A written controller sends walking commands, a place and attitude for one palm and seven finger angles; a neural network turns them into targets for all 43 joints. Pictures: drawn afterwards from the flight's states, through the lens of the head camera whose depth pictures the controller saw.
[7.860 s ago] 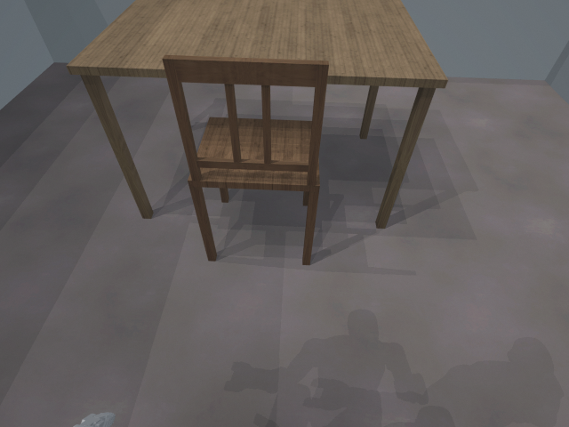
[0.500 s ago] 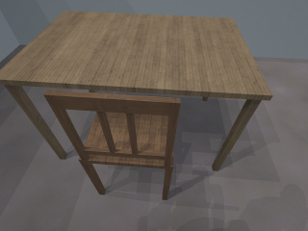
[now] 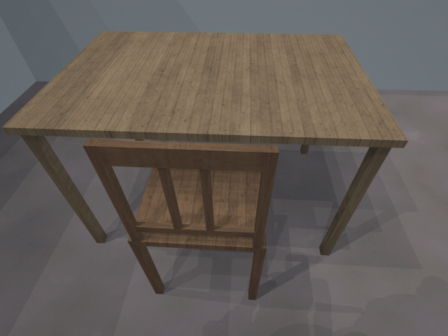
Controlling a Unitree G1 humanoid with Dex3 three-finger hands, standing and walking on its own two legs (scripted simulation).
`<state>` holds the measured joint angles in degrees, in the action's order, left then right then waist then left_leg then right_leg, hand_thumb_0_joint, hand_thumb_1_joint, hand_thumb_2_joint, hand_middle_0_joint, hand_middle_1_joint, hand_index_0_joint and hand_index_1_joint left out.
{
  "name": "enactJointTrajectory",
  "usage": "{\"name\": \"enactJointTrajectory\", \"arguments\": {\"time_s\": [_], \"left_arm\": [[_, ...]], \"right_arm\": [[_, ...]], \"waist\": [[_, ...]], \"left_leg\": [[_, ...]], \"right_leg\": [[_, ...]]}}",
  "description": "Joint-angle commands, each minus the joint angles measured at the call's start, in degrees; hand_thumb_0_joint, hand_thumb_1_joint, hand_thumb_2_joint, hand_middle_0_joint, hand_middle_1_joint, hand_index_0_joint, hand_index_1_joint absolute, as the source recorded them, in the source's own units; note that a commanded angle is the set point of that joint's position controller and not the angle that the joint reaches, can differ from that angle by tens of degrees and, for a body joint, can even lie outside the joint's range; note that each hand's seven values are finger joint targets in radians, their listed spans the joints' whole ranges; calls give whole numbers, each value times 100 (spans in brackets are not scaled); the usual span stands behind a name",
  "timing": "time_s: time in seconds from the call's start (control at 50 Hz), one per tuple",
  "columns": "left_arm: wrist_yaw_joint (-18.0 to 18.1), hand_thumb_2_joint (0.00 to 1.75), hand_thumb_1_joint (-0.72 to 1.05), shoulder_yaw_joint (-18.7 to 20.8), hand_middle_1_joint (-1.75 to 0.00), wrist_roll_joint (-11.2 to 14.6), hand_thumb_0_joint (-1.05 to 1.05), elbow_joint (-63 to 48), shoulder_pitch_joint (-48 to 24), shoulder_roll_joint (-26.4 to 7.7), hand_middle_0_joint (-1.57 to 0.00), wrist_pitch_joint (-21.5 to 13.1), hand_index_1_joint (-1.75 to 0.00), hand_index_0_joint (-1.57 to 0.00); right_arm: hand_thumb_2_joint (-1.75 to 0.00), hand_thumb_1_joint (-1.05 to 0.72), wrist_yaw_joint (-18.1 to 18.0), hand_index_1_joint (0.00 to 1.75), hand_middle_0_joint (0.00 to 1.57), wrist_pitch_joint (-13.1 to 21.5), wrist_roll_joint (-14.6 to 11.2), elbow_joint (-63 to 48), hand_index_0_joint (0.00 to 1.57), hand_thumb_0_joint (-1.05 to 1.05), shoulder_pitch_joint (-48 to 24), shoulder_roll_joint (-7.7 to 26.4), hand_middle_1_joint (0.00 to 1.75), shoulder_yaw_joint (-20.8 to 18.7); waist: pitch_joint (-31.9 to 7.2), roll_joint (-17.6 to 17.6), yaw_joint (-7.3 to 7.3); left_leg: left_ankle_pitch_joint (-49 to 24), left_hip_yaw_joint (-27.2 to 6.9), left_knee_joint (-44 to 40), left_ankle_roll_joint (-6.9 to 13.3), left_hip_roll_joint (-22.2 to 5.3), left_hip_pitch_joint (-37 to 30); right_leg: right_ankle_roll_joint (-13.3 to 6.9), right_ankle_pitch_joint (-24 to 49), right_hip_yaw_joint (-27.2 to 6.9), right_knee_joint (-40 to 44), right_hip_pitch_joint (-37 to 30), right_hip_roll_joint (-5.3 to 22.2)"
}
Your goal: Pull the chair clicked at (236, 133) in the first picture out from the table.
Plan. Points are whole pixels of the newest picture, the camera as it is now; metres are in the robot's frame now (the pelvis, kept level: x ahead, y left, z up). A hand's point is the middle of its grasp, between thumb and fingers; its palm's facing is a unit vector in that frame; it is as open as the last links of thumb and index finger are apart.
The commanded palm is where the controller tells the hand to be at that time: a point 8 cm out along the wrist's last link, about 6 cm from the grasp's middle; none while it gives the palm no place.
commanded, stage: look again from close up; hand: left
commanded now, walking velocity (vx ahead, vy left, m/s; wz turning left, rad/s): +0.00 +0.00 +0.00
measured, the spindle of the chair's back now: (171, 199) +0.46 +0.17 -0.09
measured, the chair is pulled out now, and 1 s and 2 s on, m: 0.00 0.00 0.00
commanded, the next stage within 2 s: raise the hand toward the chair's back in 0.46 s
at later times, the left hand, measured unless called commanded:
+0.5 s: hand out of the picture +0.01 +0.17 -0.17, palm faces +0.02 -0.99 -0.17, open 7.4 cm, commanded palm none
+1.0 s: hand (150, 333) +0.16 +0.15 -0.08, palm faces -0.03 -1.00 +0.02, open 9.3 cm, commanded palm +0.14 +0.22 -0.06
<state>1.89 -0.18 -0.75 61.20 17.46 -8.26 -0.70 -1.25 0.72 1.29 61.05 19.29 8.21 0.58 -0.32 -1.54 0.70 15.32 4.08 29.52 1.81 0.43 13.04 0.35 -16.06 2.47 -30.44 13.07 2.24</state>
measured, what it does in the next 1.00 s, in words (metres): lowers itself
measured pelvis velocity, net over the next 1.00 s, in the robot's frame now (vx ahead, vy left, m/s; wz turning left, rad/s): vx -0.02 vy -0.03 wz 0.02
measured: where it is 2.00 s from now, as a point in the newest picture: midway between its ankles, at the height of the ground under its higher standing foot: outside the picture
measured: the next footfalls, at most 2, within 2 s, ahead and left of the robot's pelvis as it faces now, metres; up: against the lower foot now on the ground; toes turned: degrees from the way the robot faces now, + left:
none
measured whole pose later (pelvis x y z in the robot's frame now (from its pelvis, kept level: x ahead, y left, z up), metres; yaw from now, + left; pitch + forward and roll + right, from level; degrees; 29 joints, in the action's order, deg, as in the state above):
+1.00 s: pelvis -0.02 -0.03 -0.08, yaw +1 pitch +12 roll +0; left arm -18.6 7.7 11.2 12.1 24.0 -10.7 -29.5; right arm 0.1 14.7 -0.5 29.0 8.2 14.0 -3.9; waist -7.0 4.3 0.7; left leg 27.5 1.4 63.3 -0.5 -2.0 47.5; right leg -2.4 -28.9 4.6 -63.7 46.6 1.6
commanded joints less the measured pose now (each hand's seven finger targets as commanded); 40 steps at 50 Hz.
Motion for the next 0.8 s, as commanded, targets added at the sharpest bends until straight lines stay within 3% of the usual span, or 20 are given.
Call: {"name": "enactJointTrajectory", "arguments": {"time_s": [0.0,0.26,0.52,0.54,0.56,0.58,0.6,0.62,0.64,0.66,0.68,0.7,0.72,0.74,0.76,0.78], "left_arm": [[40,90,90,72,-30,-19,0,-189,402,-417,-20,-63,-30,-20],[42,90,90,94,-30,-14,0,-169,318,-568,-20,-59,-30,-20],[49,90,90,60,-30,-15,0,26,411,-544,-20,-52,-30,-20],[261,90,90,55,-30,-72,0,209,681,-682,-20,-132,-30,-20],[180,89,88,530,-30,1155,0,-8780,-3456,-1723,-20,-1283,-30,-20],[377,88,85,502,-29,692,0,-7136,-1163,-1297,-20,-924,-29,-20],[527,87,83,88,-29,698,0,-5570,-495,-416,-19,-700,-29,-19],[542,86,81,-325,-29,789,0,-5167,685,272,-19,-155,-29,-19],[424,85,78,-522,-28,1039,0,-6555,-167,290,-19,-283,-28,-19],[323,84,76,-322,-28,1013,0,-6675,-170,51,-19,-579,-28,-19],[271,83,74,-182,-27,934,0,-6489,-172,-122,-18,-836,-27,-18],[178,82,71,22,-27,911,0,-5996,23,-143,-18,-1058,-27,-18],[-27,81,69,61,-27,916,0,-5322,346,23,-18,-1298,-27,-18],[-278,80,67,202,-26,991,0,-4860,806,113,-18,-1655,-26,-18],[-585,79,64,419,-26,1089,0,-4653,1356,64,-17,-2054,-26,-17],[-932,78,62,662,-26,1188,0,-4661,1778,-78,-17,-2470,-26,-17]], "right_arm": [[-90,-90,1,30,20,157,-38,-220,20,0,166,593,30,-94],[-90,-90,-19,30,20,170,-74,-71,20,0,62,626,30,-105],[-90,-90,-41,30,20,148,-94,91,20,0,-103,603,30,-97],[-90,-90,-8,30,20,141,-134,-305,20,0,-515,833,30,-118],[-90,-90,-239,30,20,937,-383,-2310,20,0,-359,1686,30,-242],[-90,-90,-419,30,20,1454,-357,-1943,20,0,-913,1103,30,-37],[-90,-90,-443,30,20,1530,-300,-1332,20,0,-718,1112,30,-139],[-90,-90,-356,30,20,1556,-443,-1554,20,0,-530,972,30,-203],[-90,-90,-353,30,20,1653,-489,-2083,20,0,-688,1201,30,-194],[-90,-90,-393,30,20,1791,-416,-2209,20,0,-793,1315,30,-236],[-90,-90,-395,30,20,1879,-323,-2321,20,0,-811,1367,30,-262],[-90,-90,-366,30,20,1882,-248,-2416,20,0,-707,1371,30,-304],[-90,-90,-292,30,20,1875,-225,-2535,20,0,-763,1365,30,-342],[-90,-90,-223,30,20,1869,-187,-2669,20,0,-826,1302,30,-387],[-90,-90,-151,30,20,1874,-162,-2834,20,0,-914,1267,30,-454],[-90,-90,-72,30,20,1865,-150,-2982,20,0,-993,1246,30,-523]], "waist": [[628,160,-134],[191,119,-88],[467,207,-102],[517,568,-223],[-2290,-428,501],[-2018,-1104,-56],[-1389,-762,153],[-781,-460,186],[-30,-330,213],[-80,-194,263],[201,151,355],[313,816,368],[462,1066,265],[360,1581,82],[108,1859,-162],[-174,1898,-323]], "left_leg": [[81,-898,-1137,104,-659,528],[-1112,-642,-839,84,-618,-182],[-1201,-549,-878,72,-622,-350],[-1843,-476,201,-95,-789,72],[-2056,-456,-442,-62,-125,-1419],[-2617,-352,-520,-56,-340,-1546],[-2134,-343,-488,-164,-370,-964],[-1282,-547,-579,-150,-323,-308],[-597,-646,-561,-142,-298,161],[-185,-624,-372,-113,-238,202],[142,-675,-181,-89,-159,561],[287,-738,70,-92,-122,955],[381,-697,356,-125,-53,1360],[397,-653,666,-165,-60,1714],[384,-555,990,-191,-32,2065],[266,-465,1281,-219,5,2318]], "right_leg": [[-238,181,-369,515,35,232],[-177,872,-374,569,-97,358],[-151,991,-397,738,-6,381],[-108,2452,-652,813,1,616],[-195,2164,-68,173,-422,9],[-275,956,11,-115,-125,-181],[-205,654,177,-75,157,-155],[-137,272,330,-7,520,-141],[-164,279,356,62,597,-144],[-156,86,358,118,779,-165],[-145,-156,401,61,1131,-204],[-138,-366,491,-128,1526,-269],[-146,-579,518,-292,1856,-281],[-152,-768,546,-577,2139,-272],[-164,-908,494,-860,2296,-279],[-194,-775,431,-1146,2312,-282]]}}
